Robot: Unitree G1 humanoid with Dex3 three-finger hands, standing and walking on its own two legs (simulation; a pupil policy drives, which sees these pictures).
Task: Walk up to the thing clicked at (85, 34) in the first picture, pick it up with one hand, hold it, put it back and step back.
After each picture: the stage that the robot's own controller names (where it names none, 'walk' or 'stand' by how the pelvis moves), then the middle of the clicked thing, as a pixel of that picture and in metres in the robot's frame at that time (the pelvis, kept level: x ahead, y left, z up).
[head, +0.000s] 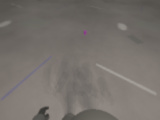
stand; (85, 32) +2.24 +0.18 -0.72
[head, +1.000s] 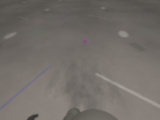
walk; (85, 41) +2.11 +0.31 -0.72
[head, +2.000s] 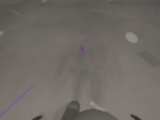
walk; (82, 48) +1.49 +0.30 -0.72
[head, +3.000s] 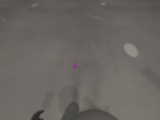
walk; (74, 66) +0.98 +0.31 -0.72
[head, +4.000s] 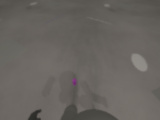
walk; (74, 82) +0.63 +0.22 -0.71
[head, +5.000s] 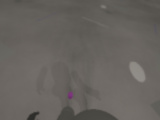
walk; (70, 95) +0.40 +0.16 -0.70
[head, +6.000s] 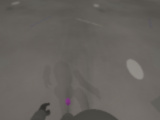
stand; (68, 101) +0.33 +0.21 -0.72
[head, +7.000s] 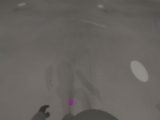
stand; (70, 101) +0.33 +0.19 -0.72
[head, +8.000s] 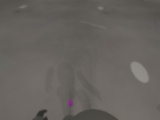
stand; (70, 103) +0.33 +0.19 -0.72
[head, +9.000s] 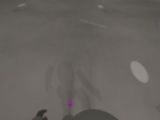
stand; (70, 102) +0.32 +0.20 -0.73
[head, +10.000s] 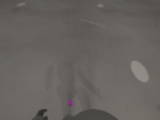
stand; (70, 103) +0.31 +0.20 -0.73
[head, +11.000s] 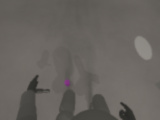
go down; (67, 83) +0.36 +0.20 -0.57
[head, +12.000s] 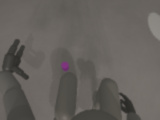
go down; (65, 66) +0.41 +0.22 -0.32
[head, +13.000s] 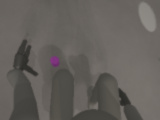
close in; (55, 62) +0.40 +0.24 -0.26
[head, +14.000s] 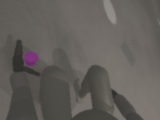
close; (31, 59) +0.39 +0.26 -0.22
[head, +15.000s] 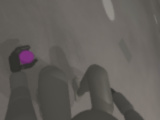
close; (26, 58) +0.38 +0.27 -0.22
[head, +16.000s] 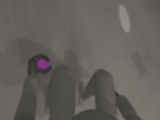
lift; (43, 64) +0.32 +0.25 -0.19
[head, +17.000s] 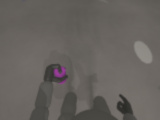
lift; (60, 75) +0.31 +0.19 +0.00
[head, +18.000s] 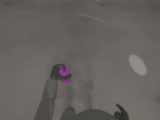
hold; (65, 75) +0.33 +0.17 +0.00
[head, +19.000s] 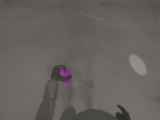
hold; (65, 76) +0.32 +0.17 -0.01
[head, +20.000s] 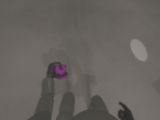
crouch; (61, 73) +0.35 +0.18 -0.07
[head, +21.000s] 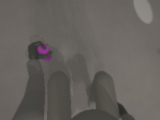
lower; (45, 53) +0.45 +0.25 -0.12
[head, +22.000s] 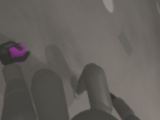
lower; (19, 54) +0.42 +0.28 -0.22
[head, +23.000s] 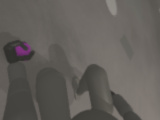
lower; (23, 52) +0.41 +0.28 -0.23
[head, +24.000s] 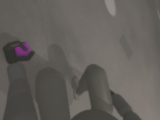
lower; (23, 53) +0.41 +0.27 -0.23
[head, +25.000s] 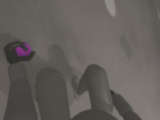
lower; (24, 53) +0.41 +0.27 -0.23
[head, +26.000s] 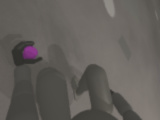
open; (29, 55) +0.40 +0.24 -0.23
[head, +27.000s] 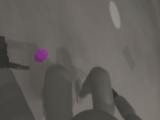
stand; (40, 56) +0.40 +0.23 -0.23
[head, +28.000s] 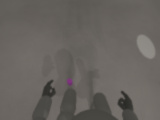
stand; (69, 82) +0.38 +0.18 -0.54
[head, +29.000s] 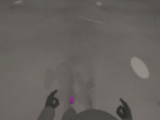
stand; (71, 100) +0.34 +0.17 -0.66
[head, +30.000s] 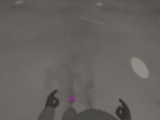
stand; (71, 99) +0.35 +0.17 -0.67
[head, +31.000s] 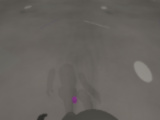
stand; (74, 100) +0.37 +0.16 -0.72
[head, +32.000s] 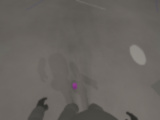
walk; (74, 86) +0.42 +0.12 -0.70
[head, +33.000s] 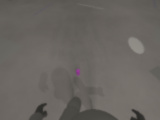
walk; (78, 72) +0.69 +0.19 -0.70
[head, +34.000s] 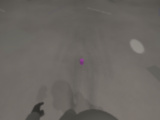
stand; (81, 61) +1.00 +0.16 -0.70
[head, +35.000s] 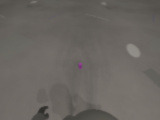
stand; (80, 66) +0.99 +0.15 -0.73
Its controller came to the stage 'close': yes
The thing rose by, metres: 0.71
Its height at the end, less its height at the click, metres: +0.00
